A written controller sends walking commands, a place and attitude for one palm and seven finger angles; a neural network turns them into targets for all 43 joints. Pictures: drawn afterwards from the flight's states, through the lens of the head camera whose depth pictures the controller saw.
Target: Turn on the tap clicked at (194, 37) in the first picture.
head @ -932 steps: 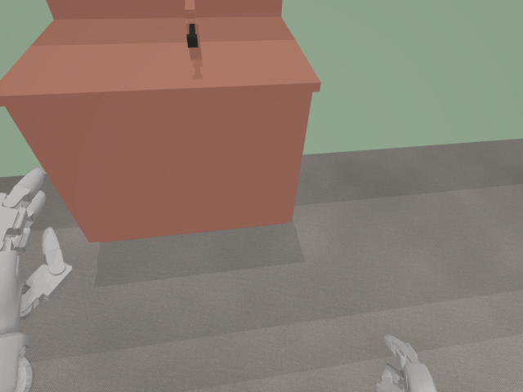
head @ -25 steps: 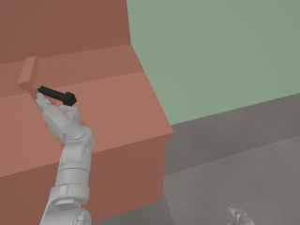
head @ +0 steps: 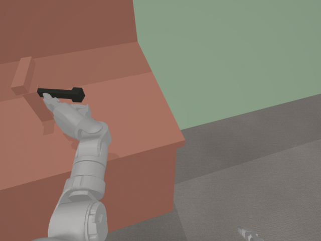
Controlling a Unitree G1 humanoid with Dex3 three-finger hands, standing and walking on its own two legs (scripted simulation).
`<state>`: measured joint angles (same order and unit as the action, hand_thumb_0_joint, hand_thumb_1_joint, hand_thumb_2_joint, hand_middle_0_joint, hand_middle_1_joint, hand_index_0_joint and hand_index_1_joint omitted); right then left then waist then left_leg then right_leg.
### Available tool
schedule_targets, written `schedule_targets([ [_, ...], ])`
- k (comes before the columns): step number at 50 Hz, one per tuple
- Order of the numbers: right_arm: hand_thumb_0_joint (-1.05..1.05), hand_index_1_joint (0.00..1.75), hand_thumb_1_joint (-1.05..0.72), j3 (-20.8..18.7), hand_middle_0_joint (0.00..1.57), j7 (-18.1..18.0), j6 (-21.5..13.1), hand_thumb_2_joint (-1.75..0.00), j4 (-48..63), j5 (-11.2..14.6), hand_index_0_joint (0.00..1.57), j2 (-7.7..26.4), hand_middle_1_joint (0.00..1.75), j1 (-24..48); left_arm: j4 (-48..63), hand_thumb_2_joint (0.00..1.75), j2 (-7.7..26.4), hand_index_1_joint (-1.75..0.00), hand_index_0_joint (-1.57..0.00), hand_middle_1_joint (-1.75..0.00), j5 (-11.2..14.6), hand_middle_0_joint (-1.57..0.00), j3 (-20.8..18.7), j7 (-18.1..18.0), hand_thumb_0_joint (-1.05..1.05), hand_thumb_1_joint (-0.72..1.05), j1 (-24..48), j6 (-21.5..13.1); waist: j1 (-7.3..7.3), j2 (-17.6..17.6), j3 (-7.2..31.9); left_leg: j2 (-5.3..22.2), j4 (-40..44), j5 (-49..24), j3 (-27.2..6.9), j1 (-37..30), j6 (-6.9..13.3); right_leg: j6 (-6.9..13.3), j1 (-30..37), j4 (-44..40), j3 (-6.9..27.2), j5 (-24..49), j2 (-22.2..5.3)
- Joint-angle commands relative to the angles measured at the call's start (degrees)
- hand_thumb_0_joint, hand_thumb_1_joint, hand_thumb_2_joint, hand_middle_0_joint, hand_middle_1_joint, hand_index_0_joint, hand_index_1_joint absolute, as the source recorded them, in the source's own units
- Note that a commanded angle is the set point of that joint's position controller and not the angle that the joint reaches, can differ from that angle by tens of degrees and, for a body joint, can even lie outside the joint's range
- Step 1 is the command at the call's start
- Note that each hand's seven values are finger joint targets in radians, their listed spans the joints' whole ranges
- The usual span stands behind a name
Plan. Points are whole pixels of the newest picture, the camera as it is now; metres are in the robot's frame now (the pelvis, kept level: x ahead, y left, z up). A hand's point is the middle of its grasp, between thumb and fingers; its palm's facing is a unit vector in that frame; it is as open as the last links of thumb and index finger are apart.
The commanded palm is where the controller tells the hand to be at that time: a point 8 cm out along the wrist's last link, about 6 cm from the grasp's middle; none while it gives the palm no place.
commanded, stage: push the lever round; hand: left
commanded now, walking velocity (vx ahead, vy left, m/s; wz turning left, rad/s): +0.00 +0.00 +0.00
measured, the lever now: (77, 94) +0.44 +0.25 +0.14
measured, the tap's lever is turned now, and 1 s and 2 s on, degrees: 66 86 86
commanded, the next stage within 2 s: lift the hand up off the lever in 0.46 s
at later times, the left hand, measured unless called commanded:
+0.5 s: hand (90, 103) +0.43 +0.22 +0.12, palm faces +0.85 -0.51 -0.11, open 8.0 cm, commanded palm +0.39 +0.24 +0.13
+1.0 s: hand (88, 102) +0.43 +0.22 +0.13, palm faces +0.85 -0.52 -0.08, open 7.9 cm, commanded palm +0.38 +0.24 +0.15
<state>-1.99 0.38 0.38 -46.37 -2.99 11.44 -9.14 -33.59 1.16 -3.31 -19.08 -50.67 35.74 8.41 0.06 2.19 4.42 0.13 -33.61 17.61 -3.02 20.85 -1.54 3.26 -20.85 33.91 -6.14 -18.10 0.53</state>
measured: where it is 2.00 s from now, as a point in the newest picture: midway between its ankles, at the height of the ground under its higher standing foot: outside the picture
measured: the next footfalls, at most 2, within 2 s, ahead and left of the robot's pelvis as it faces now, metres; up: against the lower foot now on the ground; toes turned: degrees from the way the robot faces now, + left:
none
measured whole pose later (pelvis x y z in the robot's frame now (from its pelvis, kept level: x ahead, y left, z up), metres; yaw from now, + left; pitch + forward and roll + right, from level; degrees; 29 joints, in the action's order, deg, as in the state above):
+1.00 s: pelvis -0.01 -0.01 +0.00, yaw -1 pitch +6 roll +0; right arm -2.6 0.5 -0.2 -46.6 -3.9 12.7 -13.6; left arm -43.3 6.5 -4.7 -27.9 -50.1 42.7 5.7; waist -3.8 2.0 5.1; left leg 1.2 -34.6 17.0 -2.2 23.7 -1.9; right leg 3.9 -24.2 34.8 -5.4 -17.0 1.6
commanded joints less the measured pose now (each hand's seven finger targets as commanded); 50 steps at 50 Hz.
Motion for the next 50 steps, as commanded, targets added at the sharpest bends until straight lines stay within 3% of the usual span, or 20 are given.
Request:
schedule_targets([
  [1,0.00,0.30,-0.90,-2.21,0.20,-0.24,-1.82,-0.90,7.16,-0.02,0.20,7.19,0.30,3.05,11.40,0.90,11.29,-0.15,-0.15,-0.15,-2.29,-0.15,1.02,0.90,0.00,0.90,26.55,-3.26,-0.98,-4.95,17.77,-1.01,1.50,-17.14,2.87,-3.69,2.15,-2.60,10.16,-4.32,2.27,19.93,-1.88],
  [3,0.00,0.30,-0.90,-2.36,0.20,-0.49,-1.47,-0.90,6.59,-0.05,0.20,7.70,0.30,2.48,9.41,0.90,14.36,-0.15,-0.15,-0.15,-2.28,-0.15,-1.81,0.86,0.00,0.90,25.67,-3.16,-0.68,-4.83,16.78,-1.14,1.71,-16.72,2.68,-2.94,2.27,-2.64,10.11,-4.54,2.44,19.82,-1.71],
  [5,0.00,0.30,-0.90,-2.16,0.20,-0.24,-1.55,-0.90,7.18,0.11,0.20,7.31,0.30,2.62,9.67,0.90,11.87,-0.15,-0.15,-0.15,-2.25,-0.15,0.27,1.10,0.00,0.90,27.05,-3.29,-1.34,-5.01,16.69,-1.15,1.62,-15.81,2.99,-2.73,2.42,-2.89,9.76,-4.70,2.51,19.32,-1.95],
  [7,0.00,0.30,-0.90,-2.17,0.20,-0.24,-1.64,-0.90,7.00,0.16,0.20,7.46,0.30,2.17,8.31,0.90,12.57,-0.15,-0.15,-0.15,-2.29,-0.15,-0.22,1.00,0.00,0.90,27.89,-3.32,-1.62,-5.11,16.07,-1.20,1.66,-14.21,3.08,-1.91,2.49,-3.12,9.32,-5.16,2.82,18.17,-2.02],
  [8,0.00,0.30,-0.90,-2.32,0.20,-0.55,-1.44,-0.90,6.47,0.12,0.20,7.89,0.30,1.79,7.17,0.90,16.11,-0.15,-0.15,-0.15,-2.35,-0.15,-3.04,0.96,0.00,0.90,27.22,-3.45,-1.09,-5.00,15.41,-1.30,1.94,-13.61,2.75,-1.31,2.60,-2.95,9.46,-5.41,2.96,17.00,-1.80],
  [10,0.00,0.30,-0.90,-2.21,0.20,-0.33,-1.55,-0.90,6.86,0.20,0.20,7.46,0.30,1.85,8.27,0.90,13.72,-0.15,-0.15,-0.15,-2.54,-0.15,-0.72,1.13,0.00,0.90,29.58,-3.98,-1.83,-3.90,16.48,-1.18,1.88,-12.85,3.00,-1.72,2.66,-3.01,9.20,-5.51,3.02,15.91,-1.99],
  [12,0.00,0.30,-0.90,-2.25,0.20,-0.31,-1.76,-0.90,6.69,0.09,0.20,7.65,0.30,1.30,6.56,0.90,14.00,-0.15,-0.15,-0.15,-2.61,-0.15,-1.02,0.94,0.00,0.90,29.92,-4.16,-2.22,-4.69,16.26,-1.33,1.60,-12.29,3.01,-1.13,2.78,-3.26,8.92,-5.54,3.16,16.26,-2.04],
  [13,0.00,0.30,-0.90,-2.41,0.20,-0.52,-1.58,-0.90,6.12,-0.02,0.20,8.01,0.30,0.94,5.17,0.90,16.92,-0.15,-0.15,-0.15,-2.84,-0.15,-3.39,0.84,0.00,0.90,29.13,-4.25,-1.57,-3.67,15.78,-1.39,1.86,-11.71,2.74,-0.72,2.77,-2.97,8.47,-5.59,3.16,14.53,-1.70],
  [14,0.00,0.30,-0.90,-2.18,0.20,-0.36,-1.61,-0.90,6.53,0.06,0.20,7.90,0.30,1.01,6.32,0.90,15.26,-0.15,-0.15,-0.15,-2.86,-0.15,-1.47,0.91,0.00,0.90,31.61,-4.71,-2.59,-3.51,16.14,-1.35,1.68,-11.81,3.00,-0.99,2.94,-3.05,8.23,-5.55,3.31,14.83,-1.94],
  [16,0.00,0.30,-0.90,-2.27,0.20,-0.23,-1.87,-0.90,6.47,-0.10,0.20,7.81,0.30,0.55,5.14,0.90,14.67,-0.15,-0.15,-0.15,-2.94,-0.15,-1.24,0.73,0.00,0.90,31.57,-4.89,-2.75,-3.72,16.32,-1.42,1.33,-11.60,3.14,-0.74,2.95,-3.29,8.12,-5.48,3.38,15.65,-1.96],
  [18,0.00,0.30,-0.90,-2.50,0.20,-0.44,-1.63,-0.90,5.63,-0.19,0.20,8.40,0.30,0.10,2.59,0.90,17.81,-0.15,-0.15,-0.15,-3.28,-0.15,-3.54,0.71,0.00,0.90,32.02,-5.02,-2.77,-4.44,15.32,-1.38,1.49,-10.23,2.93,0.32,3.03,-3.25,7.47,-5.86,3.46,13.49,-1.82],
  [19,0.00,0.30,-0.90,-2.25,0.20,-0.34,-1.73,-0.90,6.10,-0.11,0.20,8.17,0.30,-0.05,3.02,0.90,16.41,-0.15,-0.15,-0.15,-3.22,-0.15,-2.04,0.84,0.00,0.90,33.87,-5.32,-3.19,-3.85,15.58,-1.43,1.55,-9.75,3.02,0.46,3.09,-3.35,7.20,-5.76,3.67,13.09,-2.01],
  [22,0.00,0.30,-0.90,-2.38,0.20,-0.40,-1.69,-0.90,5.97,-0.34,0.20,8.33,0.30,-1.09,1.70,0.90,18.60,-0.15,-0.15,-0.15,-3.53,-0.15,-3.79,0.54,0.00,0.90,34.17,-5.93,-3.24,-5.21,17.38,-1.52,1.02,-10.17,3.12,1.22,3.22,-3.76,8.53,-5.26,4.01,15.66,-2.24],
  [23,0.00,0.30,-0.90,-2.59,0.20,-0.68,-1.34,-0.90,5.51,-0.45,0.20,8.67,0.30,-1.32,0.89,0.90,21.62,-0.15,-0.15,-0.15,-3.89,-0.15,-6.31,0.50,0.00,0.90,33.44,-6.12,-2.79,-5.01,17.15,-1.49,1.11,-10.50,2.98,1.62,3.25,-3.63,8.96,-5.21,4.09,15.98,-2.19],
  [27,0.00,0.30,-0.90,-2.48,0.20,-0.67,-1.13,-0.90,5.97,-0.48,0.20,8.42,0.30,-1.93,1.05,0.90,20.95,-0.15,-0.15,-0.15,-4.43,-0.15,-5.21,0.72,0.00,0.90,35.12,-6.45,-3.42,-4.26,18.47,-1.44,0.71,-11.59,3.38,1.66,3.24,-3.91,9.57,-4.54,4.36,19.16,-2.53],
  [35,0.00,0.30,-0.90,-2.38,0.20,-0.33,-1.82,-0.90,6.02,-0.65,0.20,8.27,0.30,-1.95,1.41,0.90,22.08,-0.15,-0.15,-0.15,-4.60,-0.15,-5.31,0.67,0.00,0.90,38.38,-7.92,-3.77,-4.28,17.23,-1.39,1.22,-7.57,3.20,2.29,3.56,-3.75,7.79,-5.85,4.63,11.27,-1.87],
  [39,0.00,0.30,-0.90,-2.50,0.20,-0.11,-2.30,-0.90,6.05,-0.78,0.20,8.08,0.30,-1.91,3.82,0.90,21.62,-0.15,-0.15,-0.15,-4.79,-0.15,-4.61,0.59,0.00,0.90,39.10,-8.36,-3.46,-1.58,19.16,-1.36,1.36,-8.62,3.14,0.63,3.50,-3.24,8.03,-5.44,4.28,11.42,-1.42],
  [42,0.00,0.30,-0.90,-2.43,0.20,-0.06,-2.64,-0.90,5.86,-0.89,0.20,8.29,0.30,-2.03,2.81,0.90,22.58,-0.15,-0.15,-0.15,-4.79,-0.15,-5.33,0.38,0.00,0.90,38.70,-7.78,-3.61,-3.11,18.18,-1.38,1.26,-7.84,3.30,1.45,3.54,-3.56,8.14,-5.95,4.55,11.14,-1.59],
  [48,0.00,0.30,-0.90,-2.74,0.20,-0.18,-2.79,-0.90,6.35,-0.92,0.20,8.36,0.30,-1.76,6.93,0.90,24.60,-0.15,-0.15,-0.15,-4.60,-0.15,-7.51,0.67,0.00,0.90,35.68,-7.14,-2.08,-2.09,20.61,-1.50,1.46,-11.63,3.48,0.26,3.40,-3.35,11.42,-4.85,4.36,16.82,-1.57],
  [50,0.00,0.30,-0.90,-2.62,0.20,-0.15,-2.81,-0.90,6.54,-0.72,0.20,8.02,0.30,-1.42,8.41,0.90,22.36,-0.15,-0.15,-0.15,-4.62,-0.15,-5.18,1.08,0.00,0.90,35.84,-6.43,-2.46,-1.17,19.79,-1.28,1.85,-11.85,3.68,-0.45,3.23,-3.16,10.99,-5.10,4.10,16.14,-1.47],
])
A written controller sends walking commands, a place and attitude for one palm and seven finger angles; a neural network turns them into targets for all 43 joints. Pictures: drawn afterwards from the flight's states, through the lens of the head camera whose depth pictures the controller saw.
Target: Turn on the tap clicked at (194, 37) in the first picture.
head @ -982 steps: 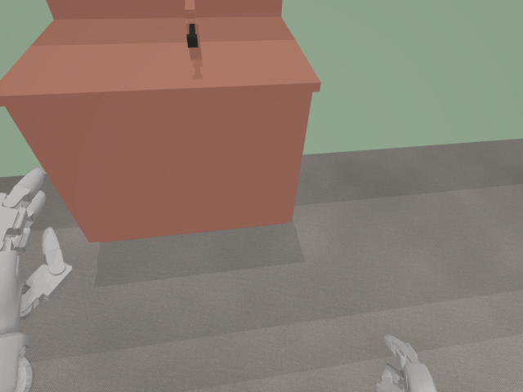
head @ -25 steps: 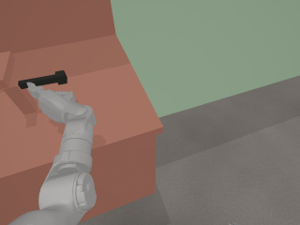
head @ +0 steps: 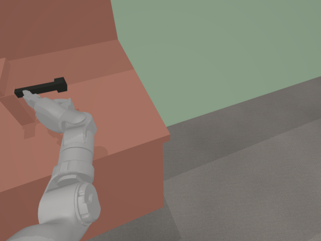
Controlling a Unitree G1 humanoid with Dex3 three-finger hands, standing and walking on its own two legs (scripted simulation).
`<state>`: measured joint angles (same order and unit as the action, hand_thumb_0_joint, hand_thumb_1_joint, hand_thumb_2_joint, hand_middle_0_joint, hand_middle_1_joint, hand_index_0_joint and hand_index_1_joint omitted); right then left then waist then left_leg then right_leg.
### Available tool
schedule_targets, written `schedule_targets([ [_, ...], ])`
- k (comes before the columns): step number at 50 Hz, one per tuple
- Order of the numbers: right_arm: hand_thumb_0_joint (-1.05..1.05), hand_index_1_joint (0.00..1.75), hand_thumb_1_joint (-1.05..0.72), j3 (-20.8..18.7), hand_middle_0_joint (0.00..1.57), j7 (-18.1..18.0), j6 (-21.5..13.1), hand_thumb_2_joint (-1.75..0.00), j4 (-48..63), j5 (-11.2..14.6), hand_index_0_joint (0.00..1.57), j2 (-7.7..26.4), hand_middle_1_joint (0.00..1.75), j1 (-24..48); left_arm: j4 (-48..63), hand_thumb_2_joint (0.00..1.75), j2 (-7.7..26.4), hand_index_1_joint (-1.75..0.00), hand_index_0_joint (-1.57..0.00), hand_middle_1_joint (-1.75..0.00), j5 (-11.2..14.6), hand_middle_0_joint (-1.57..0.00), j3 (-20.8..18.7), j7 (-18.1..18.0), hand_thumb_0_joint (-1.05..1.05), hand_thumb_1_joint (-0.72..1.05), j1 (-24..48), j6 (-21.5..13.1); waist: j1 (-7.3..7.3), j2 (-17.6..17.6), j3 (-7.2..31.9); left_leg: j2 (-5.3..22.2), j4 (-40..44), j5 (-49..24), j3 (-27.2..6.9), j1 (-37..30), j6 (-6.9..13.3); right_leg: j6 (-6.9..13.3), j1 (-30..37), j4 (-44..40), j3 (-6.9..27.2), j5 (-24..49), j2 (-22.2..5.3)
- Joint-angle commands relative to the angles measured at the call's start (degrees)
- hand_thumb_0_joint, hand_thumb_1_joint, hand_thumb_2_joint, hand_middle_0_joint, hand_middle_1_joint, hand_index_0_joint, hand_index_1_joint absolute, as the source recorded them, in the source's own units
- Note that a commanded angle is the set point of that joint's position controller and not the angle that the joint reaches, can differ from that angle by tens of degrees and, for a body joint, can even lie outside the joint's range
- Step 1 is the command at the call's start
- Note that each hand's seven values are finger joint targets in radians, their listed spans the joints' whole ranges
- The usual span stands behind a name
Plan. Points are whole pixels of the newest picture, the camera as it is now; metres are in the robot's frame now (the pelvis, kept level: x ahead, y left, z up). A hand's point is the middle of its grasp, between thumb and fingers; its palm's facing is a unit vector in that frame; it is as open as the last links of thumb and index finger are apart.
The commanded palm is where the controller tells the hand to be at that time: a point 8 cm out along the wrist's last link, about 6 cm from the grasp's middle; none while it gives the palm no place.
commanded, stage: lift the hand up off the lever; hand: left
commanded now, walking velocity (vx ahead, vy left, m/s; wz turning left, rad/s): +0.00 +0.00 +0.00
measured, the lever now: (60, 84) +0.50 +0.27 +0.14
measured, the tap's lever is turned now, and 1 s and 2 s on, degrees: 86 86 86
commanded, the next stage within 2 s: draw the hand back beside the body in 1.96 s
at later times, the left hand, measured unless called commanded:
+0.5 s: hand (64, 93) +0.44 +0.24 +0.16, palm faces +0.83 -0.55 -0.07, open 7.8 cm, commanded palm +0.38 +0.25 +0.17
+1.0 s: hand (57, 91) +0.41 +0.23 +0.19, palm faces +0.82 -0.57 -0.04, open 7.8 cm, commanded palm +0.37 +0.25 +0.19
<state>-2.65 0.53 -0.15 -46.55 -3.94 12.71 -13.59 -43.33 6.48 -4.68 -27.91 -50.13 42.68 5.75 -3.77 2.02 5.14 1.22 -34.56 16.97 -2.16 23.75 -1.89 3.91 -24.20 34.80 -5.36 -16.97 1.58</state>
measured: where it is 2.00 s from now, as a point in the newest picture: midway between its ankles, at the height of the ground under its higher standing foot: outside the picture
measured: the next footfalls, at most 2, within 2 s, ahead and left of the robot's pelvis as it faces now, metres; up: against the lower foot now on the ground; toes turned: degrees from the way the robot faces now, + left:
none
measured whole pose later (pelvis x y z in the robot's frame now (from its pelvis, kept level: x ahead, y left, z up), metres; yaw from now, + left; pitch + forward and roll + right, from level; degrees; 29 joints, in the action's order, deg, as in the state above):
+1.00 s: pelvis +0.02 +0.01 +0.01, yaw +1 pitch +0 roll +1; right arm -1.5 -0.5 0.7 -46.1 -1.0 12.2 -6.0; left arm -22.5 2.1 0.1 -16.7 -46.0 35.3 19.9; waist 2.4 2.5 3.7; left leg 0.2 -26.3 15.3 -2.9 11.5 -1.7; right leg 3.2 -11.8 27.4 -6.1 -16.3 0.7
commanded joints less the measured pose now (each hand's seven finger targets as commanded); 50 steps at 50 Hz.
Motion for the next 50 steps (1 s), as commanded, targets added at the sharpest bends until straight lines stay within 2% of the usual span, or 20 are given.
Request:
schedule_targets([
  [1,0.00,0.30,-0.90,-1.87,0.20,-0.30,-2.47,-0.90,6.77,0.23,0.20,6.87,0.30,3.01,18.00,0.90,16.88,-0.15,-0.15,-0.15,-3.08,-0.15,3.66,0.50,0.00,0.90,28.85,-3.33,1.29,-1.76,18.46,-2.38,2.84,-11.37,2.86,-3.63,3.67,-3.82,13.95,-6.12,3.21,15.18,-2.42],
  [12,0.00,0.30,-0.90,-1.48,0.20,-0.20,-3.05,-0.90,7.25,1.83,0.20,7.10,0.30,4.78,16.55,0.90,7.35,-0.15,-0.15,-0.15,1.46,-0.15,9.63,2.83,0.00,0.90,22.66,1.93,1.75,-3.75,13.26,-2.66,5.97,-11.38,2.51,-6.73,3.16,-3.40,13.12,-8.96,1.79,11.89,-1.93],
  [14,0.00,0.30,-0.90,-1.31,0.20,-0.29,-2.88,-0.90,6.96,2.04,0.20,7.05,0.30,5.40,16.40,0.90,7.49,-0.15,-0.15,-0.15,1.60,-0.15,9.56,2.76,0.00,0.90,24.29,2.25,1.73,-3.70,11.37,-2.56,6.82,-10.38,2.09,-6.99,3.12,-3.19,12.21,-9.51,1.60,9.36,-1.86],
  [17,0.00,0.30,-0.90,-1.45,0.20,-0.29,-3.16,-0.90,6.65,1.53,0.20,6.75,0.30,5.96,19.00,0.90,7.77,-0.15,-0.15,-0.15,0.95,-0.15,9.84,1.95,0.00,0.90,27.80,2.03,1.78,-3.05,13.21,-2.45,6.50,-10.58,2.11,-8.24,3.05,-3.19,12.24,-9.53,1.62,9.09,-1.79],
  [18,0.00,0.30,-0.90,-1.58,0.20,-0.51,-2.85,-0.90,6.08,1.31,0.20,6.87,0.30,6.00,19.27,0.90,10.69,-0.15,-0.15,-0.15,0.48,-0.15,7.60,1.63,0.00,0.90,28.18,1.75,2.31,-2.27,13.14,-2.23,6.74,-10.88,1.61,-8.63,2.84,-2.91,12.15,-9.33,1.38,8.67,-1.58],
  [22,0.00,0.30,-0.90,-1.80,0.20,-0.05,-2.67,-0.90,6.89,0.83,0.20,6.36,0.30,5.93,22.96,0.90,8.76,-0.15,-0.15,-0.15,-0.53,-0.15,9.09,1.10,0.00,0.90,27.45,2.27,3.13,-1.12,18.25,-1.99,5.55,-19.02,2.02,-11.10,2.05,-2.35,15.09,-6.84,0.89,16.91,-1.51],
  [23,0.00,0.30,-0.90,-1.97,0.20,-0.19,-2.23,-0.90,6.61,0.74,0.20,6.47,0.30,6.21,23.04,0.90,9.45,-0.15,-0.15,-0.15,-0.49,-0.15,8.35,1.31,0.00,0.90,25.87,2.72,3.80,0.23,18.20,-1.86,5.63,-20.06,1.76,-11.85,1.65,-2.20,14.87,-6.80,0.70,16.84,-1.30],
  [26,0.00,0.30,-0.90,-1.86,0.20,0.12,-2.03,-0.90,7.41,1.08,0.20,6.17,0.30,6.36,24.44,0.90,5.38,-0.15,-0.15,-0.15,0.47,-0.15,11.10,1.87,0.00,0.90,23.21,4.41,3.62,-1.33,18.25,-1.53,5.36,-25.56,2.12,-13.19,1.23,-2.13,16.38,-6.05,0.22,22.30,-1.48],
  [28,0.00,0.30,-0.90,-2.03,0.20,-0.22,-1.45,-0.90,7.64,1.29,0.20,6.46,0.30,6.34,24.73,0.90,7.63,-0.15,-0.15,-0.15,1.51,-0.15,8.64,2.31,0.00,0.90,19.64,5.51,4.84,-3.09,18.53,-1.66,5.72,-27.39,2.02,-13.21,1.12,-2.32,18.49,-6.02,0.14,24.95,-1.46],
  [32,0.00,0.30,-0.90,-1.73,0.20,0.11,-1.35,-0.90,8.81,1.73,0.20,5.71,0.30,7.67,32.07,0.90,4.64,-0.15,-0.15,-0.15,1.84,-0.15,11.52,2.88,0.00,0.90,17.94,6.81,5.06,-2.94,18.61,-1.20,5.64,-31.30,2.59,-15.06,0.95,-2.57,20.37,-6.06,0.15,29.51,-1.92],
  [33,0.00,0.30,-0.90,-1.89,0.20,-0.20,-1.08,-0.90,8.58,1.76,0.20,6.03,0.30,8.02,31.87,0.90,7.20,-0.15,-0.15,-0.15,1.98,-0.15,9.45,3.16,0.00,0.90,16.23,7.09,5.72,-3.01,17.90,-1.20,5.98,-31.37,2.20,-14.95,0.79,-2.41,20.72,-6.29,0.00,28.67,-1.71],
  [35,0.00,0.30,-0.90,-1.57,0.20,0.00,-1.30,-0.90,8.86,2.05,0.20,5.54,0.30,9.11,34.85,0.90,3.87,-0.15,-0.15,-0.15,2.25,-0.15,12.57,3.51,0.00,0.90,17.09,7.71,5.11,-3.03,16.66,-1.13,6.20,-30.55,2.47,-15.37,0.91,-2.50,20.52,-6.86,0.09,28.60,-2.03],
  [38,0.00,0.30,-0.90,-1.50,0.20,-0.61,-1.01,-0.90,8.77,2.24,0.20,5.75,0.30,10.39,36.98,0.90,6.10,-0.15,-0.15,-0.15,2.74,-0.15,11.15,4.03,0.00,0.90,15.28,8.60,5.90,-2.93,16.49,-1.38,7.08,-29.59,2.35,-15.72,0.88,-2.43,22.01,-7.59,0.20,28.24,-2.03],
  [39,0.00,0.30,-0.90,-1.10,0.20,-0.51,-1.11,-0.90,9.01,2.44,0.20,5.37,0.30,11.23,37.11,0.90,3.67,-0.15,-0.15,-0.15,2.84,-0.15,13.19,4.22,0.00,0.90,15.62,9.14,5.56,-2.34,15.55,-1.51,7.31,-28.55,2.61,-15.47,0.94,-2.44,21.36,-7.89,0.27,27.51,-2.27],
  [42,0.00,0.30,-0.90,-0.63,0.20,-0.94,-1.38,-0.90,7.98,2.91,0.20,5.50,0.30,12.47,33.94,0.90,3.75,-0.15,-0.15,-0.15,3.10,-0.15,13.41,4.44,0.00,0.90,17.66,10.56,4.86,-4.78,12.56,-1.76,8.48,-23.23,2.37,-14.41,1.50,-2.74,20.12,-9.80,0.57,23.05,-2.45],
  [43,0.00,0.30,-0.90,-0.71,0.20,-1.28,-1.27,-0.90,7.68,2.90,0.20,5.75,0.30,12.82,34.89,0.90,5.28,-0.15,-0.15,-0.15,3.12,-0.15,12.59,4.58,0.00,0.90,18.65,10.37,5.22,-3.37,12.65,-1.82,8.92,-22.87,2.31,-15.05,1.47,-2.58,20.20,-10.20,0.76,21.98,-2.23],
  [44,0.00,0.30,-0.90,-0.49,0.20,-1.13,-1.53,-0.90,7.99,3.02,0.20,5.32,0.30,13.51,35.12,0.90,3.39,-0.15,-0.15,-0.15,2.99,-0.15,14.12,4.58,0.00,0.90,19.28,10.45,5.03,-2.20,12.69,-1.84,8.86,-22.64,2.58,-15.30,1.47,-2.53,19.79,-10.37,0.84,21.65,-2.49],
  [47,0.00,0.30,-0.90,-0.32,0.20,-1.07,-1.93,-0.90,7.76,2.90,0.20,5.10,0.30,13.62,33.92,0.90,2.77,-0.15,-0.15,-0.15,2.87,-0.15,14.62,4.19,0.00,0.90,19.91,10.83,5.11,-3.06,13.42,-2.16,8.98,-21.65,2.57,-15.16,1.54,-2.73,20.09,-10.48,0.98,21.29,-2.48],
  [48,0.00,0.30,-0.90,-0.56,0.20,-1.37,-1.54,-0.90,7.43,3.10,0.20,5.49,0.30,13.69,32.23,0.90,5.81,-0.15,-0.15,-0.15,3.05,-0.15,12.02,4.37,0.00,0.90,18.23,10.94,5.59,-4.12,12.65,-2.12,9.62,-20.25,2.21,-14.59,1.55,-2.74,20.30,-11.11,1.00,19.19,-2.26],
  [50,0.00,0.30,-0.90,0.05,0.20,-1.32,-1.67,-0.90,7.60,3.34,0.20,5.09,0.30,14.83,31.32,0.90,3.29,-0.15,-0.15,-0.15,3.06,-0.15,14.25,4.31,0.00,0.90,21.22,11.21,4.92,-3.59,11.52,-2.18,9.87,-17.74,2.48,-14.05,1.91,-2.97,19.32,-12.03,1.50,17.10,-2.82],
])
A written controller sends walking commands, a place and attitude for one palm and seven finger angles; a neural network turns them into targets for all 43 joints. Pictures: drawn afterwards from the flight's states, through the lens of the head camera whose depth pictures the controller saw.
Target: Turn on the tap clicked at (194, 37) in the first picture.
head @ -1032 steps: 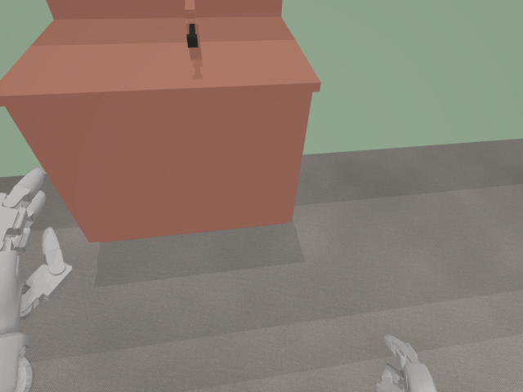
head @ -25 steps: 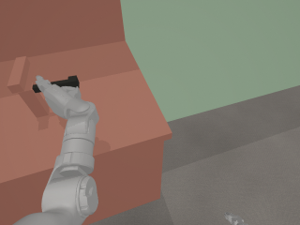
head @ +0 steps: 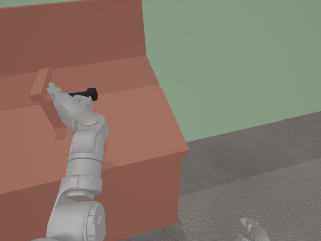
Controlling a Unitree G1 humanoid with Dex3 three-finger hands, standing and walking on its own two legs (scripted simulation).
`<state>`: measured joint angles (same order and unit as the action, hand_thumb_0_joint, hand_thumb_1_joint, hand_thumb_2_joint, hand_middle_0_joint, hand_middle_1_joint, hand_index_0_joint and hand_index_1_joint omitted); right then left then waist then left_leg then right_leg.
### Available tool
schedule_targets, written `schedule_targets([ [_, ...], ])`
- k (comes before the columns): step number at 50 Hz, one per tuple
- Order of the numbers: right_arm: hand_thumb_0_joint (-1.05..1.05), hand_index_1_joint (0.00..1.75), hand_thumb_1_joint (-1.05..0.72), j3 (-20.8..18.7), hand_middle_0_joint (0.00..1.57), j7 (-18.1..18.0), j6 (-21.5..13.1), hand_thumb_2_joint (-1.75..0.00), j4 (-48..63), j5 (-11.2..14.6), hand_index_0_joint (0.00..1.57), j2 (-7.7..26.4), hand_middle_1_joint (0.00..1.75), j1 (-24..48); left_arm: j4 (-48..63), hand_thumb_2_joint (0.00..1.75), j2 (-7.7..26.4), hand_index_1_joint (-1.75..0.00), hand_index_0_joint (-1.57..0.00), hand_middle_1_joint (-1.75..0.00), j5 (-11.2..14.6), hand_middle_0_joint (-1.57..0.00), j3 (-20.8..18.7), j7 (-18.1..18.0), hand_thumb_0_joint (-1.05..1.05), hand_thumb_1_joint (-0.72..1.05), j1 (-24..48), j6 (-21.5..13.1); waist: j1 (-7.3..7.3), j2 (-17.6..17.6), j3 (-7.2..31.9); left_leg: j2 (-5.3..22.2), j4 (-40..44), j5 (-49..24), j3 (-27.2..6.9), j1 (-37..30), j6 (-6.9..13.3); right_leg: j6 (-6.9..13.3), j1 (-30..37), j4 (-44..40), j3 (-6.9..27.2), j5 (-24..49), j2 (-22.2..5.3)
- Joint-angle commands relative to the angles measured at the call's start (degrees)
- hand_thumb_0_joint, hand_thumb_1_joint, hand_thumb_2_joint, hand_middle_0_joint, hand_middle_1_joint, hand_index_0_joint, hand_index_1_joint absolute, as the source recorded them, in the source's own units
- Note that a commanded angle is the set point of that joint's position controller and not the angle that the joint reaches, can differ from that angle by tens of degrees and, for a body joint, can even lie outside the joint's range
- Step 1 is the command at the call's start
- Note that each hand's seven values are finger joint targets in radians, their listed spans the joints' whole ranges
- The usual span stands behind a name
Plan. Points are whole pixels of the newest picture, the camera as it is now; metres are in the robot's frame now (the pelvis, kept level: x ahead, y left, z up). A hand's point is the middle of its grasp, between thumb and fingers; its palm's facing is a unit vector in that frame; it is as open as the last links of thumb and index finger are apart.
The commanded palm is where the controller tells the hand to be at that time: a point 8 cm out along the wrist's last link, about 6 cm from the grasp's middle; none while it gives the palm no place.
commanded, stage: lift the hand up off the lever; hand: left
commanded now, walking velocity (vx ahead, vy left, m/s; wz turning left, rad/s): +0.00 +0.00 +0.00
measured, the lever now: (92, 94) +0.48 +0.26 +0.13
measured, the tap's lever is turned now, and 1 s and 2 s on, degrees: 86 86 86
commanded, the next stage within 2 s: draw the hand back beside the body in 0.96 s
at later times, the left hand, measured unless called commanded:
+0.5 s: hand (83, 98) +0.39 +0.23 +0.19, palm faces +0.82 -0.58 -0.03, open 7.8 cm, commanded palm +0.34 +0.24 +0.19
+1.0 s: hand (86, 94) +0.39 +0.22 +0.20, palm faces +0.78 -0.63 -0.01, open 7.8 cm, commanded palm +0.34 +0.23 +0.20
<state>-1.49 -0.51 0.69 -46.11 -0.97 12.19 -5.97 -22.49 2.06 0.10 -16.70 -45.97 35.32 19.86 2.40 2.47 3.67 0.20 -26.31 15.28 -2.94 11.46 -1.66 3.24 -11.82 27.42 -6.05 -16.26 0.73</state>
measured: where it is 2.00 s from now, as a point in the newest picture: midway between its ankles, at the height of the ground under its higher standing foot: outside the picture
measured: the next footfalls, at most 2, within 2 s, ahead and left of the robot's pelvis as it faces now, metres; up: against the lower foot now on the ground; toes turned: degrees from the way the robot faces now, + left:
none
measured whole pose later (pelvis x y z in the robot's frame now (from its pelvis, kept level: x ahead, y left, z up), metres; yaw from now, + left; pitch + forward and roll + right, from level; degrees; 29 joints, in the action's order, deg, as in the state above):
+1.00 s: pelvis +0.00 +0.01 +0.00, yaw -1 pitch -1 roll +1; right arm -0.9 -0.4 0.7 -46.8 0.2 11.8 -4.6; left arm -17.3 1.9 2.1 -15.9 -44.7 35.4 25.4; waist 3.5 3.0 3.2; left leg -0.1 -23.4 14.0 -1.8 8.1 -1.1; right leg 2.6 -9.0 24.9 -5.0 -14.8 0.5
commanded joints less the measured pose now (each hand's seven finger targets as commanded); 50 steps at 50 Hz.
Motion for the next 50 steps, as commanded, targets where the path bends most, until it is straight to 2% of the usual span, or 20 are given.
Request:
schedule_targets([
  [1,0.00,0.30,-0.90,-1.03,0.20,-0.28,-2.69,-0.90,7.09,0.41,0.20,5.54,0.30,7.08,9.95,0.90,7.76,-0.15,-0.15,-0.15,-1.78,-0.15,2.92,-0.08,0.00,0.90,29.40,-2.78,-1.29,-3.74,12.82,-1.24,1.74,-15.82,3.33,-1.76,1.72,-2.34,6.94,-4.89,2.44,16.62,-2.08],
  [3,0.00,0.30,-0.90,-1.33,0.20,-0.66,-2.19,-0.90,7.08,0.44,0.20,5.97,0.30,7.01,8.61,0.90,12.49,-0.15,-0.15,-0.15,-1.51,-0.15,-1.32,-0.03,0.00,0.90,26.36,-2.90,-0.07,-4.90,13.91,-1.32,2.18,-15.35,3.16,-1.25,1.85,-2.56,8.41,-5.05,2.68,16.44,-1.87],
  [5,0.00,0.30,-0.90,-0.87,0.20,-0.48,-2.40,-0.90,7.52,0.50,0.20,5.50,0.30,7.47,9.52,0.90,9.94,-0.15,-0.15,-0.15,-1.84,-0.15,1.02,-0.20,0.00,0.90,29.81,-2.99,-0.79,-4.58,13.81,-1.17,2.16,-14.97,3.50,-1.22,2.01,-2.69,8.20,-5.30,2.92,16.50,-2.38],
  [8,0.00,0.30,-0.90,-1.19,0.20,-0.73,-2.13,-0.90,7.16,0.55,0.20,6.04,0.30,7.12,8.22,0.90,14.14,-0.15,-0.15,-0.15,-2.22,-0.15,-2.33,-0.19,0.00,0.90,28.40,-2.93,-0.04,-4.52,14.02,-1.11,2.50,-14.49,3.48,-0.81,2.16,-2.82,8.98,-5.59,3.37,16.42,-2.28],
  [10,0.00,0.30,-0.90,-1.07,0.20,-0.39,-2.76,-0.90,7.86,0.43,0.20,5.48,0.30,7.24,10.91,0.90,10.45,-0.15,-0.15,-0.15,-2.35,-0.15,0.98,-0.27,0.00,0.90,30.52,-3.20,-0.61,-3.00,14.98,-1.12,2.23,-15.37,3.67,-1.60,2.14,-2.56,8.69,-5.09,3.15,17.00,-2.26],
  [12,0.00,0.30,-0.90,-1.14,0.20,-0.36,-3.00,-0.90,7.83,0.46,0.20,5.68,0.30,7.04,10.52,0.90,11.07,-0.15,-0.15,-0.15,-2.06,-0.15,0.24,-0.27,0.00,0.90,29.21,-3.03,-0.60,-4.30,14.65,-1.22,2.05,-15.59,3.81,-1.45,2.30,-2.88,8.93,-5.02,3.29,18.62,-2.37],
  [13,0.00,0.30,-0.90,-1.54,0.20,-0.70,-2.61,-0.90,7.61,0.51,0.20,6.15,0.30,6.65,9.99,0.90,14.63,-0.15,-0.15,-0.15,-1.79,-0.15,-2.84,-0.03,0.00,0.90,26.91,-3.18,0.16,-4.81,15.18,-1.18,2.57,-15.71,3.55,-1.49,2.30,-2.82,9.95,-5.09,3.13,17.97,-2.04],
  [14,0.00,0.30,-0.90,-1.18,0.20,-0.62,-2.77,-0.90,8.33,0.69,0.20,5.86,0.30,7.14,11.23,0.90,11.98,-0.15,-0.15,-0.15,-1.41,-0.15,-0.72,0.23,0.00,0.90,27.23,-2.97,-0.03,-4.81,15.04,-1.22,2.69,-15.98,3.75,-1.37,2.35,-2.83,9.96,-5.01,3.14,18.64,-2.32],
  [18,0.00,0.30,-0.90,-1.32,0.20,-1.11,-2.69,-0.90,7.36,1.07,0.20,6.34,0.30,7.24,9.99,0.90,15.59,-0.15,-0.15,-0.15,-1.00,-0.15,-3.35,0.89,0.00,0.90,26.20,-2.12,0.19,-5.53,12.61,-1.16,3.65,-13.15,3.65,-0.73,2.56,-3.11,9.58,-6.74,3.52,14.61,-2.15],
  [19,0.00,0.30,-0.90,-0.94,0.20,-0.97,-3.15,-0.90,7.76,1.15,0.20,6.15,0.30,7.63,11.46,0.90,12.64,-0.15,-0.15,-0.15,-1.00,-0.15,-0.55,0.99,0.00,0.90,28.49,-2.19,-0.54,-4.96,12.65,-1.22,3.57,-12.90,3.92,-1.08,2.74,-3.11,9.02,-7.08,3.84,14.36,-2.51],
  [23,0.00,0.30,-0.90,-1.39,0.20,-0.97,-4.05,-0.90,6.66,0.93,0.20,6.17,0.30,7.59,12.68,0.90,13.66,-0.15,-0.15,-0.15,-1.40,-0.15,-0.58,0.87,0.00,0.90,30.74,-2.32,-0.42,-1.88,12.87,-1.22,3.78,-11.57,3.67,-2.19,2.54,-2.49,7.62,-7.41,3.47,10.23,-1.73],
  [24,0.00,0.30,-0.90,-1.24,0.20,-0.82,-4.44,-0.90,7.09,0.88,0.20,5.93,0.30,7.69,13.46,0.90,11.20,-0.15,-0.15,-0.15,-1.31,-0.15,1.41,0.83,0.00,0.90,31.33,-2.33,-0.72,-1.60,13.10,-1.23,3.70,-11.83,3.70,-2.47,2.54,-2.43,7.29,-7.19,3.36,10.59,-1.80],
  [28,0.00,0.30,-0.90,-1.51,0.20,-1.14,-4.09,-0.90,6.47,0.88,0.20,6.41,0.30,7.03,10.90,0.90,15.12,-0.15,-0.15,-0.15,-0.64,-0.15,-2.40,0.83,0.00,0.90,28.62,-1.69,0.12,-4.30,13.47,-1.28,4.10,-13.17,3.47,-2.40,2.41,-2.55,8.73,-6.92,2.98,12.20,-1.51],
  [31,0.00,0.30,-0.90,-1.09,0.20,-0.95,-3.98,-0.90,6.93,1.10,0.20,6.16,0.30,7.54,11.42,0.90,13.15,-0.15,-0.15,-0.15,-0.50,-0.15,-0.75,0.94,0.00,0.90,30.25,-0.89,-0.28,-4.70,12.98,-1.04,4.39,-12.76,3.69,-2.23,2.37,-2.57,8.70,-7.34,3.01,11.63,-1.81],
  [33,0.00,0.30,-0.90,-1.38,0.20,-1.00,-3.63,-0.90,6.79,1.08,0.20,6.29,0.30,7.85,11.41,0.90,15.22,-0.15,-0.15,-0.15,-0.54,-0.15,-2.56,1.04,0.00,0.90,28.06,-0.63,0.70,-2.44,13.46,-1.11,4.61,-13.94,3.67,-2.99,2.15,-2.27,9.10,-7.03,2.76,12.18,-1.40],
  [42,0.00,0.30,-0.90,-1.34,0.20,0.07,-3.36,-0.90,8.18,0.99,0.20,5.76,0.30,8.78,18.50,0.90,8.61,-0.15,-0.15,-0.15,0.23,-0.15,2.84,1.52,0.00,0.90,25.87,1.14,0.46,-2.72,15.35,-0.57,3.21,-23.21,3.76,-6.38,1.01,-1.73,10.37,-4.36,1.69,21.65,-1.26],
  [43,0.00,0.30,-0.90,-1.54,0.20,-0.20,-2.73,-0.90,7.84,1.12,0.20,5.99,0.30,9.06,17.07,0.90,11.42,-0.15,-0.15,-0.15,0.62,-0.15,0.23,1.80,0.00,0.90,23.20,1.45,1.28,-2.86,14.45,-0.54,3.74,-22.77,3.36,-6.00,0.68,-1.65,10.48,-4.62,1.46,20.10,-0.99],
  [45,0.00,0.30,-0.90,-1.00,0.20,0.07,-2.83,-0.90,7.83,1.30,0.20,5.68,0.30,10.04,18.31,0.90,7.31,-0.15,-0.15,-0.15,0.57,-0.15,4.05,1.86,0.00,0.90,26.80,2.16,0.20,-3.90,13.21,-0.44,3.78,-21.44,3.43,-5.89,0.78,-1.73,9.30,-5.17,1.60,18.77,-1.29],
  [48,0.00,0.30,-0.90,-1.05,0.20,-0.18,-2.49,-0.90,7.15,1.27,0.20,5.82,0.30,10.52,17.30,0.90,10.46,-0.15,-0.15,-0.15,0.40,-0.15,1.45,1.51,0.00,0.90,26.77,2.43,1.04,-3.75,12.98,-0.53,4.07,-20.11,3.14,-5.47,0.50,-1.68,9.07,-5.54,1.69,16.65,-1.03],
  [50,0.00,0.30,-0.90,-0.77,0.20,0.19,-2.98,-0.90,7.04,1.09,0.20,5.22,0.30,11.10,18.03,0.90,6.71,-0.15,-0.15,-0.15,-0.42,-0.15,4.97,0.91,0.00,0.90,30.81,2.38,0.21,-2.52,13.25,-0.49,3.64,-19.29,3.22,-5.66,0.30,-1.55,7.83,-5.47,1.73,15.48,-1.20],
])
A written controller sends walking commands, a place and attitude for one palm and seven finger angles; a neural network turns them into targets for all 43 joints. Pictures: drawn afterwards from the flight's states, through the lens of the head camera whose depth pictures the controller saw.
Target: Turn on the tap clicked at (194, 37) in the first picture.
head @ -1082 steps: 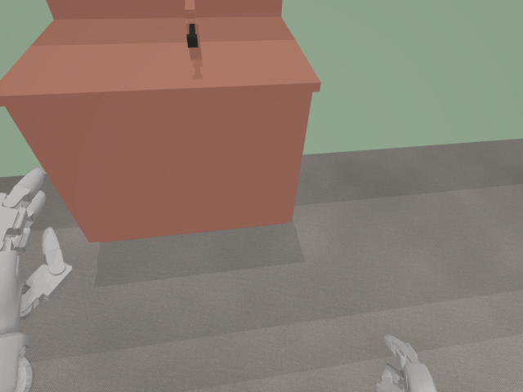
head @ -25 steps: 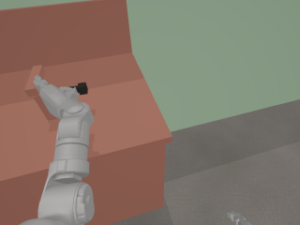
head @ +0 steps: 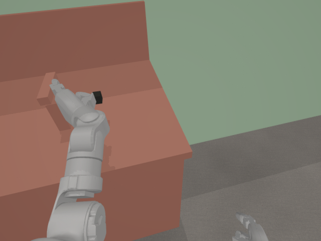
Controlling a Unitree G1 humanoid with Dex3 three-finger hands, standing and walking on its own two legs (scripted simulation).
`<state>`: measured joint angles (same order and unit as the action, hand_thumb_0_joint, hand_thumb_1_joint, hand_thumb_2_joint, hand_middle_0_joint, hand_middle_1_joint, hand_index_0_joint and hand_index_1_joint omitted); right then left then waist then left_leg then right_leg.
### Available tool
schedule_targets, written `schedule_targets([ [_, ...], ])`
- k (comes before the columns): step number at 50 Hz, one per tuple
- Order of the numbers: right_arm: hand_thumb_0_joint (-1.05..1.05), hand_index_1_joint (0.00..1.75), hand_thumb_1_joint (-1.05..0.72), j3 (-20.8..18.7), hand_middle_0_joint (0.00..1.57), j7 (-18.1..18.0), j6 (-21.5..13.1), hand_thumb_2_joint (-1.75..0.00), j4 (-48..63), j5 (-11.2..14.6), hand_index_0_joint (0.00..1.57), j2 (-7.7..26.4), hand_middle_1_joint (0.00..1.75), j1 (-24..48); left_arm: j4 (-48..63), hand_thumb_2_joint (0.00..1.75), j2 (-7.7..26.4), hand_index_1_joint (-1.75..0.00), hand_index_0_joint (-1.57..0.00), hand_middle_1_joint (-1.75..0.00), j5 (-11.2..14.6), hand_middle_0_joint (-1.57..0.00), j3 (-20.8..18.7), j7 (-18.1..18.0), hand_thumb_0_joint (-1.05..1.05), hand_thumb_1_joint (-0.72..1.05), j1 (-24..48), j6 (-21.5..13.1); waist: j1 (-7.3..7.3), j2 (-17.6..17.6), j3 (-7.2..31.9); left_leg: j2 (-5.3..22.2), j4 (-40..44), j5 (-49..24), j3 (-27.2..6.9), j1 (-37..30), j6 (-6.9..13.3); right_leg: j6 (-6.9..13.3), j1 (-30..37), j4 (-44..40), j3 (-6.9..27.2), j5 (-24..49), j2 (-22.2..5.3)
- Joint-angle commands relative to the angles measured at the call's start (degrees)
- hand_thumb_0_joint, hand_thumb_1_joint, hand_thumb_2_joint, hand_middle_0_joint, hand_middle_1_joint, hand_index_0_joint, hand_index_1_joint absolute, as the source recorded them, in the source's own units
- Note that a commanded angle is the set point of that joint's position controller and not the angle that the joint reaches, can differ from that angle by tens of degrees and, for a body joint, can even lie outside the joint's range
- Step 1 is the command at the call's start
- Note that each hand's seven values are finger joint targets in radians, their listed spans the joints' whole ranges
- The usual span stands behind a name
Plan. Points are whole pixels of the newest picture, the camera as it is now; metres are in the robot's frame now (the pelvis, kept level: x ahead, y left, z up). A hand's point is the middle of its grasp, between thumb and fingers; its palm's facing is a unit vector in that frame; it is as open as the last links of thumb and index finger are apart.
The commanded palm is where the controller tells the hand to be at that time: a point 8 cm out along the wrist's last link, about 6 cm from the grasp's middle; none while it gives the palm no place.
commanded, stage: draw the hand back beside the body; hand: left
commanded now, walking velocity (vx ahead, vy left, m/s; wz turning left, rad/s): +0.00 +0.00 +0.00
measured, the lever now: (97, 97) +0.48 +0.25 +0.13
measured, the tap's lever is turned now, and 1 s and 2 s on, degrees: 86 86 86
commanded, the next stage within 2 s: step back with the hand held close in 1.54 s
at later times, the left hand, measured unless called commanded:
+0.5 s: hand (74, 129) +0.29 +0.22 +0.18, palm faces +0.40 -0.89 -0.23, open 7.7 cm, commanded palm +0.26 +0.24 +0.19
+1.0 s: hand (57, 156) +0.23 +0.24 +0.17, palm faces +0.35 -0.89 -0.29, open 7.5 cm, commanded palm +0.19 +0.28 +0.18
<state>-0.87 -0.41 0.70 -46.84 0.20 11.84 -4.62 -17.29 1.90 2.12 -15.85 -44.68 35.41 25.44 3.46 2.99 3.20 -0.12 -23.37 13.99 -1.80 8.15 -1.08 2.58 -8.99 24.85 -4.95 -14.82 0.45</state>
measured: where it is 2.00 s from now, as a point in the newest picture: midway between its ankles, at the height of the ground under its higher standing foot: outside the picture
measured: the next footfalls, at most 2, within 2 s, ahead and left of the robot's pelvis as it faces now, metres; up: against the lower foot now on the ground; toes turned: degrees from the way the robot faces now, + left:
none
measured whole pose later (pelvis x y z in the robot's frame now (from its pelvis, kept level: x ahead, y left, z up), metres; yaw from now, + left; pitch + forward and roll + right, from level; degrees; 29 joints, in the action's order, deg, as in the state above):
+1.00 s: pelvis -0.02 +0.02 +0.00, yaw -2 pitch -7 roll +0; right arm -0.8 -2.6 -1.8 -38.3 0.3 13.0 -10.8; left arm 12.7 18.1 4.5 -13.0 -7.0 -13.3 -6.2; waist 2.4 4.1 -2.9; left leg 0.4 -19.8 11.4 0.7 1.7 0.2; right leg 1.7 -2.4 19.0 -2.4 -10.0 1.1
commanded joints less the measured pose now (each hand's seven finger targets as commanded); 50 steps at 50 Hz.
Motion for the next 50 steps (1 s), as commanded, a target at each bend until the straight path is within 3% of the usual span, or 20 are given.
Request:
schedule_targets([
  [1,0.00,0.30,-0.90,-1.34,0.20,0.11,-3.16,-0.90,7.56,-0.24,0.20,5.49,0.30,9.47,11.99,0.90,6.93,-0.15,-0.15,-0.15,-2.69,-0.15,4.01,-0.81,0.00,0.90,31.48,-3.14,-0.84,-2.70,14.05,-0.28,0.48,-17.92,2.05,-2.40,-0.37,-0.86,4.71,-2.79,0.76,14.01,-0.87],
  [3,0.00,0.30,-0.90,-1.66,0.20,-0.07,-2.49,-0.90,7.49,-0.39,0.20,5.94,0.30,9.17,11.33,0.90,10.89,-0.15,-0.15,-0.15,-2.89,-0.15,0.54,-0.91,0.00,0.90,29.81,-3.57,0.17,-2.66,15.18,-0.24,0.57,-19.07,2.09,-2.34,-0.53,-0.74,6.10,-2.58,0.83,14.96,-0.63],
  [4,0.00,0.30,-0.90,-1.44,0.20,-1.04,-0.22,-0.90,9.04,-1.07,0.20,7.85,0.30,5.93,21.19,0.90,6.45,-0.15,-0.15,-0.15,-6.75,-0.15,13.36,9.37,0.00,0.90,25.71,-4.55,-3.73,-4.84,16.62,-0.46,-0.12,-22.76,2.93,-6.71,1.56,-0.47,7.81,0.03,2.56,24.21,-0.66],
  [5,0.00,0.30,-0.90,-2.31,0.20,-2.26,0.57,-0.90,10.51,-0.17,0.20,7.28,0.30,4.98,21.97,0.90,12.12,-0.16,-0.15,-0.16,-5.89,-0.15,6.98,13.49,0.00,0.90,21.61,-4.37,-2.40,-6.05,18.42,-0.30,-0.13,-25.34,3.08,-7.84,2.45,-0.31,10.28,-0.04,2.55,28.69,-0.34],
  [6,0.00,0.30,-0.90,-1.67,0.20,-3.14,1.53,-0.90,12.23,0.01,0.20,6.88,0.30,5.37,25.30,0.90,12.16,-0.16,-0.15,-0.16,-5.08,-0.15,8.26,17.69,0.00,0.90,17.80,-4.14,-1.55,-4.67,18.84,-0.62,0.32,-26.50,3.31,-8.33,2.77,-0.72,12.37,0.02,3.02,32.01,-0.52],
  [8,0.00,0.30,-0.90,-0.87,0.20,-4.45,3.42,-0.90,13.63,0.82,0.20,7.10,0.30,5.72,24.86,0.90,16.30,-0.16,-0.16,-0.16,-1.70,-0.16,3.94,25.20,0.00,0.90,6.83,-3.00,-0.32,-6.13,15.97,-0.31,1.47,-26.33,2.94,-7.34,2.69,-0.68,14.12,-1.02,3.07,33.37,-0.30],
  [10,0.00,0.30,-0.90,0.52,0.20,-4.91,3.89,-0.90,16.23,2.44,0.20,6.11,0.30,8.82,26.49,0.90,16.24,-0.17,-0.16,-0.17,3.55,-0.16,-0.19,27.18,0.00,0.90,-0.80,-0.11,1.70,-8.43,12.17,-0.49,2.65,-22.92,3.20,-4.83,2.65,-1.60,14.79,-2.65,3.35,32.22,-0.66],
  [13,0.00,0.30,-0.90,1.07,0.20,-4.42,3.48,-0.90,17.17,3.10,0.20,5.48,0.30,11.56,34.40,0.90,18.17,-0.18,-0.16,-0.18,4.47,-0.16,-4.04,23.54,0.00,0.90,-5.00,3.48,3.22,-4.48,9.37,-0.65,3.45,-20.74,3.04,-3.46,2.10,-1.36,13.53,-3.65,3.48,25.84,-0.31],
  [14,0.00,0.30,-0.90,0.13,0.20,-2.99,3.00,-0.90,16.41,0.54,0.20,7.27,0.30,6.26,32.29,0.90,26.92,-0.18,-0.16,-0.18,4.17,-0.16,-1.55,30.10,0.00,0.90,-11.94,-5.40,-1.77,-5.90,3.52,0.36,2.60,-18.11,2.94,-2.04,2.55,-2.68,9.48,-2.61,4.41,29.20,-1.56],
  [15,0.00,0.30,-0.90,-0.20,0.20,-2.43,2.35,-0.90,17.59,0.89,0.20,6.69,0.30,6.09,31.33,0.90,29.42,-0.19,-0.16,-0.19,4.58,-0.16,-5.27,32.11,0.00,0.90,-15.18,-9.97,-0.09,-5.79,5.63,-0.01,2.48,-17.58,3.16,-1.14,2.82,-2.53,10.56,-2.38,4.70,28.85,-1.59],
  [17,0.00,0.30,-0.90,-0.45,0.20,-2.24,0.26,-0.90,18.68,1.09,0.20,5.98,0.30,6.07,39.20,0.90,30.08,-0.19,-0.16,-0.19,4.25,-0.16,-3.17,34.52,0.00,0.90,-10.79,-18.07,-0.94,-0.14,7.97,-0.37,2.45,-15.87,3.54,-3.63,3.01,-2.37,10.37,-3.53,5.69,25.39,-1.78],
  [18,0.00,0.30,-0.90,-0.66,0.20,-2.22,-0.80,-0.90,18.30,1.06,0.20,6.14,0.30,5.24,42.90,0.90,29.99,-0.19,-0.16,-0.19,3.83,-0.16,-1.56,34.94,0.00,0.90,-7.61,-21.13,-1.60,5.95,8.01,-0.58,2.35,-15.57,3.55,-6.10,2.73,-1.63,8.71,-4.28,5.48,21.60,-1.32],
  [24,0.00,0.30,-0.90,-1.01,0.20,-2.85,-4.96,-0.90,16.97,0.92,0.20,7.07,0.30,3.70,34.33,0.90,24.13,-0.21,-0.17,-0.21,2.80,-0.17,5.30,35.34,0.00,0.90,-9.28,-29.17,-3.62,-0.97,1.10,-0.63,4.42,-6.52,2.81,-7.79,3.31,-1.88,2.18,-8.51,4.86,8.22,-0.14],
  [28,0.00,0.30,-0.90,-1.26,0.20,-3.03,-4.89,-0.90,16.43,0.85,0.20,7.56,0.30,3.70,31.68,0.90,25.51,-0.22,-0.18,-0.22,2.49,-0.18,3.42,35.80,0.00,0.90,-15.70,-31.91,-2.36,-2.38,1.23,-0.95,6.13,-4.25,2.32,-6.39,3.30,-1.63,4.03,-10.03,4.65,4.58,-0.24],
  [31,0.00,0.30,-0.90,-1.18,0.20,-2.93,-4.32,-0.90,16.85,0.70,0.20,7.21,0.30,3.97,31.88,0.90,27.41,-0.23,-0.18,-0.23,2.77,-0.18,0.04,36.13,0.00,0.90,-20.78,-33.18,-1.47,-3.82,2.67,-0.87,6.40,-5.62,2.52,-5.40,3.38,-1.65,6.86,-10.02,4.68,6.16,-0.44],
  [33,0.00,0.30,-0.90,-1.25,0.20,-2.80,-4.02,-0.90,16.91,0.61,0.20,7.13,0.30,3.98,32.86,0.90,29.41,-0.24,-0.18,-0.24,2.71,-0.18,-2.37,36.43,0.00,0.90,-23.20,-33.80,-0.92,-1.00,2.38,-0.77,6.93,-5.63,2.29,-5.01,2.92,-1.38,7.62,-10.31,4.60,5.92,-0.34],
  [37,0.00,0.30,-0.90,-1.22,0.20,-2.59,-4.19,-0.90,18.17,0.27,0.20,6.44,0.30,3.85,36.59,0.90,29.22,-0.25,-0.18,-0.25,2.93,-0.18,-3.68,36.90,0.00,0.90,-27.60,-34.75,-0.60,-1.42,3.17,-0.45,6.53,-7.91,2.53,-5.28,2.99,-1.34,8.85,-9.78,4.54,9.08,-0.35],
  [38,0.00,0.30,-0.90,-1.40,0.20,-2.55,-4.30,-0.90,18.15,0.28,0.20,6.57,0.30,3.79,37.75,0.90,30.36,-0.26,-0.19,-0.26,2.76,-0.19,-4.85,36.93,0.00,0.90,-28.84,-34.90,-0.42,1.26,2.79,-0.43,6.62,-8.13,2.30,-5.32,2.69,-1.12,8.91,-9.93,4.58,9.01,-0.26],
  [42,0.00,0.30,-0.90,-1.49,0.20,-2.37,-5.00,-0.90,18.53,0.13,0.20,6.45,0.30,3.44,39.77,0.90,27.65,-0.27,-0.19,-0.27,2.89,-0.19,-2.95,37.28,0.00,0.90,-33.27,-35.06,-0.90,-1.43,0.98,-0.04,6.38,-8.33,2.53,-5.50,2.76,-1.31,7.42,-10.12,4.33,9.03,-0.08],
  [50,0.00,0.30,-0.90,-1.81,0.20,-2.34,-6.40,-0.90,18.17,0.04,0.20,6.93,0.30,2.87,44.78,0.90,26.12,-0.29,-0.20,-0.29,2.28,-0.20,-1.93,37.09,0.00,0.90,-39.66,-35.76,-1.19,-0.39,-1.31,0.24,6.76,-7.67,1.26,-5.62,2.28,-0.99,5.71,-9.70,3.72,7.37,0.24],
])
